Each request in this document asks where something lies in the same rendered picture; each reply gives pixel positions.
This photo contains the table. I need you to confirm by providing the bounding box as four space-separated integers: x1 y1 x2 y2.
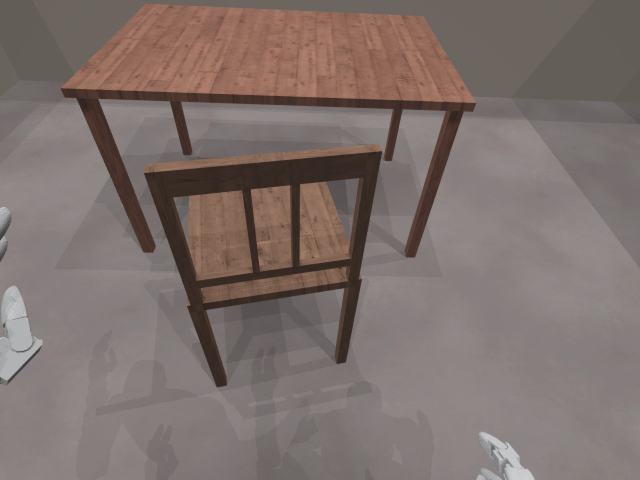
61 4 476 258

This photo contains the robot left hand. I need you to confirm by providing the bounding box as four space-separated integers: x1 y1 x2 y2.
0 207 43 386

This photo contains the robot right hand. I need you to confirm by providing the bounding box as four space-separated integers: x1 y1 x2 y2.
476 432 535 480

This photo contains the chair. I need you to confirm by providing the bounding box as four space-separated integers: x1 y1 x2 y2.
144 144 382 387

